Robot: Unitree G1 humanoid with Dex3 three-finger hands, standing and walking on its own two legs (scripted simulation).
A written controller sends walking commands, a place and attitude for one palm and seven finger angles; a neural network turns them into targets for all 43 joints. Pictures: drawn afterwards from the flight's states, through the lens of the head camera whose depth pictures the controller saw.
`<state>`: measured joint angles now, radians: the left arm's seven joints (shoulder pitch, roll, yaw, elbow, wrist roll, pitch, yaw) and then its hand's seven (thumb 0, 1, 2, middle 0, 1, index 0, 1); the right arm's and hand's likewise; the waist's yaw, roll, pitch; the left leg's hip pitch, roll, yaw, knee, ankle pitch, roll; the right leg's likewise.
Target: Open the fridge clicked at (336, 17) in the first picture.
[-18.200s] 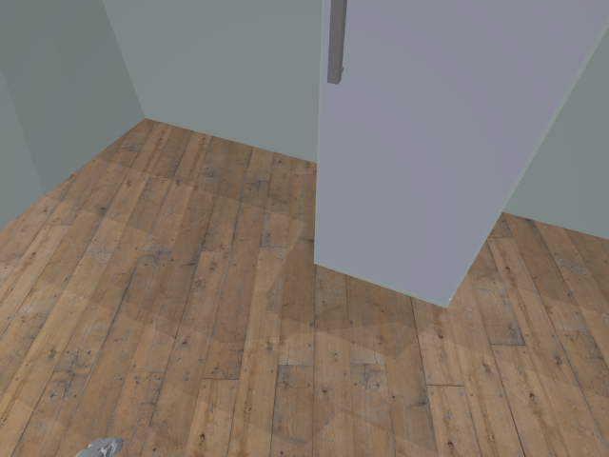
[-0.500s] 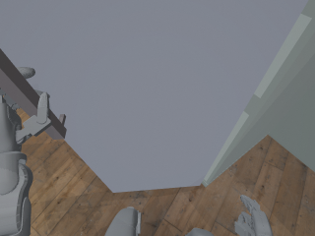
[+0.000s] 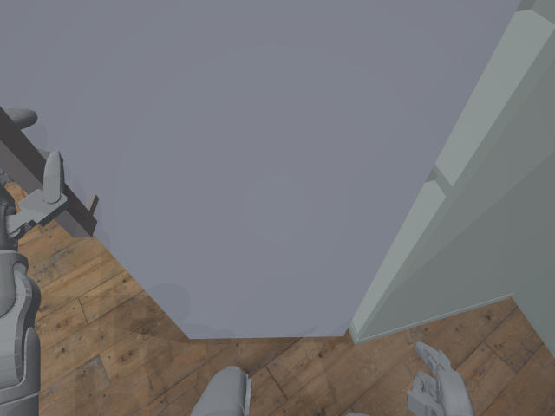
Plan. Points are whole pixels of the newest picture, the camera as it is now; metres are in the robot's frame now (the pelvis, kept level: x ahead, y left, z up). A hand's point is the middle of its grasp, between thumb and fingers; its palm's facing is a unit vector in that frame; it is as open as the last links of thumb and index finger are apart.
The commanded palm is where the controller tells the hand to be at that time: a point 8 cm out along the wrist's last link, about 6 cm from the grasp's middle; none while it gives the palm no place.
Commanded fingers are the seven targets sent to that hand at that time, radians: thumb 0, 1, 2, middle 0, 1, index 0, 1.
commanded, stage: stop walking and hold the door back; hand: left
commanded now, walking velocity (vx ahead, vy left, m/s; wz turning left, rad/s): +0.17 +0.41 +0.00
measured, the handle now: (5, 118) +0.34 +0.28 +0.26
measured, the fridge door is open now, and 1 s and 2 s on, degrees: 75 73 70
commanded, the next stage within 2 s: loosen the grip on the handle in 1.16 s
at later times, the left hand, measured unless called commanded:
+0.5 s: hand (49, 184) +0.31 +0.25 +0.21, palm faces +0.50 -0.83 -0.23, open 6.1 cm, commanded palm +0.28 +0.31 +0.19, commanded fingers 0.00 0.90 0.90 -0.45 -1.40 -0.45 -1.40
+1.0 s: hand (55, 171) +0.33 +0.26 +0.20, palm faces +0.41 -0.89 -0.20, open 5.8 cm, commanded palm +0.28 +0.32 +0.19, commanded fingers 0.00 0.90 0.90 -0.45 -1.40 -0.45 -1.40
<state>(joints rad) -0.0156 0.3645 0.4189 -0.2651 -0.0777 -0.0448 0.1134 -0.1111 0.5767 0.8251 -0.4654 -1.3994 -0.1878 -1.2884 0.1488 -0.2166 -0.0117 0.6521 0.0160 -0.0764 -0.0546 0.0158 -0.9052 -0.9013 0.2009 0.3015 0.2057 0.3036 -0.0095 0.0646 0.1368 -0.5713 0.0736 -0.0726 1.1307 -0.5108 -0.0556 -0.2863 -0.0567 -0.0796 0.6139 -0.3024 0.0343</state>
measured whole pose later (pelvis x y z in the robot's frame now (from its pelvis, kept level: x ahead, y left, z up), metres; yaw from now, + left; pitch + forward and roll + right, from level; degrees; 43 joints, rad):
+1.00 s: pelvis -0.10 -0.02 +0.01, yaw +5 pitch -1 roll -1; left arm -0.73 0.50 0.36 0.80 0.01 -0.19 0.04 -0.09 0.64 0.75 -0.46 -1.40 -0.40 -1.40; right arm 0.30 -0.27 0.01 0.72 0.04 -0.05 -0.10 0.02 -0.91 -0.90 0.20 0.30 0.20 0.30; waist -0.11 0.02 0.06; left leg -0.33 0.08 0.10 0.61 -0.25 0.00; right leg -0.29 -0.03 -0.02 0.56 -0.25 0.03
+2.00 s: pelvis -0.05 -0.04 +0.01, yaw +6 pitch +7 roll +0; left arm -0.64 0.50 0.43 0.67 -0.03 -0.14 -0.09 -0.01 -0.55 0.21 -0.32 -1.20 -0.29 -1.18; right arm 0.29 -0.26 0.01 0.68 0.03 -0.11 -0.07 0.01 -0.91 -0.90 0.20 0.30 0.20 0.30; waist -0.03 0.02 -0.04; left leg -0.42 0.07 0.06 0.59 -0.28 -0.02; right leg -0.39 -0.02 -0.04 0.59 -0.31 0.00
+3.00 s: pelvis -0.06 -0.02 +0.00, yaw +6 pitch +5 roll -1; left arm -0.40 0.58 0.54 0.47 -0.15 -0.08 -0.26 -0.01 -0.55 0.20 -0.26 -1.15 -0.26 -1.15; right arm 0.29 -0.26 0.04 0.63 0.04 -0.09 -0.12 0.02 -0.91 -0.90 0.20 0.30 0.20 0.30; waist 0.01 0.02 -0.06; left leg -0.42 0.05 0.04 0.64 -0.31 0.00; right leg -0.36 -0.03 -0.05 0.58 -0.31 0.02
